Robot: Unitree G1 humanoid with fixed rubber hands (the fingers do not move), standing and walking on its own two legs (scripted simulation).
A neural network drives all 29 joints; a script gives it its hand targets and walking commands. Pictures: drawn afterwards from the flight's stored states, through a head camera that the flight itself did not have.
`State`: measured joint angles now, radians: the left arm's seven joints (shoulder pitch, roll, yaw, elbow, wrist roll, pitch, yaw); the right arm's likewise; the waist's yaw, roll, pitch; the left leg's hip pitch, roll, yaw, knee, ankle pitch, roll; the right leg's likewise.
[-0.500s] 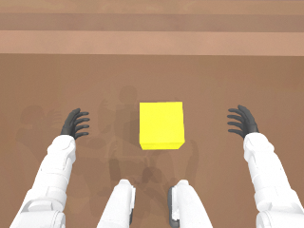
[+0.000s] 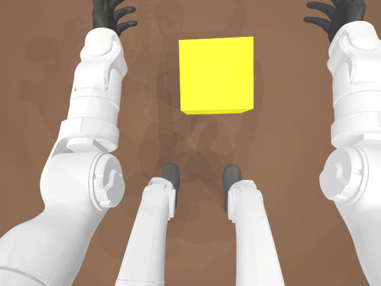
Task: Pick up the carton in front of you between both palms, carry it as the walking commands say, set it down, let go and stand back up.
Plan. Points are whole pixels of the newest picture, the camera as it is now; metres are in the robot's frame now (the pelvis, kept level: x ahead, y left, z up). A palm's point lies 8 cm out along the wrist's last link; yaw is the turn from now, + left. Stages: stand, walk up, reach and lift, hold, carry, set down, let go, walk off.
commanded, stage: reach and lift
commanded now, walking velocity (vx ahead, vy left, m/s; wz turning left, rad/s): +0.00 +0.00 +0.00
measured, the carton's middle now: (214, 82) +0.52 -0.03 -0.52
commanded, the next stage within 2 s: none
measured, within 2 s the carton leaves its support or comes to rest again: leaves its support in 1.72 s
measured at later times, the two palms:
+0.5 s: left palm (141, 71) +0.52 +0.17 -0.33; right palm (290, 70) +0.52 -0.22 -0.33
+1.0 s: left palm (156, 79) +0.52 +0.16 -0.46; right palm (270, 76) +0.53 -0.20 -0.45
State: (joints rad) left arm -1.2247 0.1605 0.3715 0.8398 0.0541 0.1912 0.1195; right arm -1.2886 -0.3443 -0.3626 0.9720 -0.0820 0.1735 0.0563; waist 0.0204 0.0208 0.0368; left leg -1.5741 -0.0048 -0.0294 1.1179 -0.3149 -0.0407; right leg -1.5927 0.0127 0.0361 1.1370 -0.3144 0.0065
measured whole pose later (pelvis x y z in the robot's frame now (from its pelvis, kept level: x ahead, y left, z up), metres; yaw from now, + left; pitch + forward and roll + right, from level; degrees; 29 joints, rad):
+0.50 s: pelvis -0.02 +0.00 -0.18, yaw +0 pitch +48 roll +3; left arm -1.27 0.26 0.23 0.90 -0.13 0.12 0.15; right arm -1.33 -0.40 -0.21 1.00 0.08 0.11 -0.03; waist 0.00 0.00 0.11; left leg -2.13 -0.05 -0.04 1.84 -0.55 -0.08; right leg -2.16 0.05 0.07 1.86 -0.53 0.03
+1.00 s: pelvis -0.03 +0.00 -0.27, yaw +1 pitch +36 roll +2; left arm -1.50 0.31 0.12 1.09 -0.20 0.06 0.16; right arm -1.57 -0.45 -0.06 1.20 0.20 0.05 -0.06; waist -0.02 0.01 0.45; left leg -2.22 -0.06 -0.04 2.21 -0.61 -0.08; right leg -2.25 0.02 0.05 2.22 -0.60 0.02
